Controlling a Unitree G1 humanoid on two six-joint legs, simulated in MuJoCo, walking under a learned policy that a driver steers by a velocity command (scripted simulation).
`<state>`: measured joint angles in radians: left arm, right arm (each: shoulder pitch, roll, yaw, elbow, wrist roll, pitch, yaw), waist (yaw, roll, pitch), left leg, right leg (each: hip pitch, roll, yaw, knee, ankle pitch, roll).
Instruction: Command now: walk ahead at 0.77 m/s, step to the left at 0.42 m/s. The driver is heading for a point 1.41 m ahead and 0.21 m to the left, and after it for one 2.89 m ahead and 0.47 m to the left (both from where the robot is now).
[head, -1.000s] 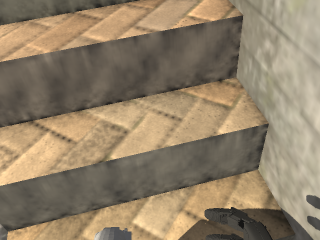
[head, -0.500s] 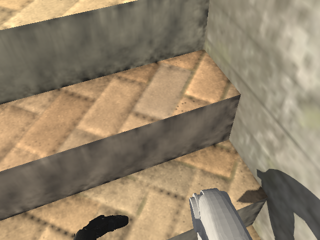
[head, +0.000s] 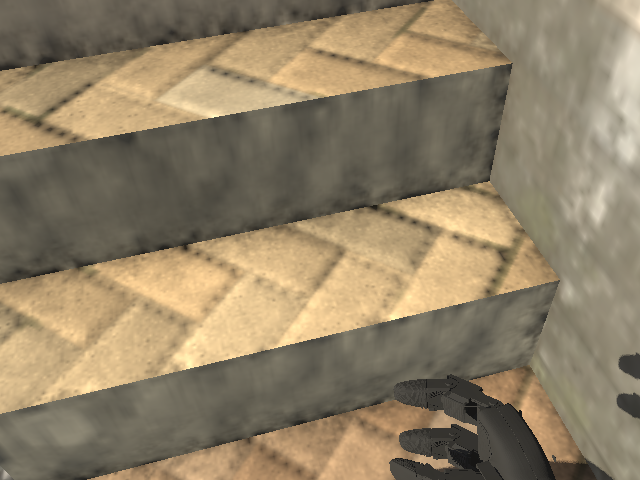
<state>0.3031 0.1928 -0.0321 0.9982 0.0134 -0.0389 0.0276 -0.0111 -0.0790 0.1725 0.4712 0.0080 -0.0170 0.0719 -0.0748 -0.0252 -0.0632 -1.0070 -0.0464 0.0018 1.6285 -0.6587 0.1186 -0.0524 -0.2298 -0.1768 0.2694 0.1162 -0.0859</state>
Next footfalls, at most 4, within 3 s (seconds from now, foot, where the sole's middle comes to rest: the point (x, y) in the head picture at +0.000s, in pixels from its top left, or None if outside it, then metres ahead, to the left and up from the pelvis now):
0.04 left None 0.16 0.15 -0.59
0.46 right None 0.15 -0.06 -0.61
0.92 left None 0.35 0.23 -0.39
1.42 right None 0.38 -0.03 -0.40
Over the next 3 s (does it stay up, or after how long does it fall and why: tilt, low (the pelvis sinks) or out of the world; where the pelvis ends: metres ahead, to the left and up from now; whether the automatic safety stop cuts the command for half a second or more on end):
stays up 0.67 0.19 0.75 its command is cut before an obstacle from the start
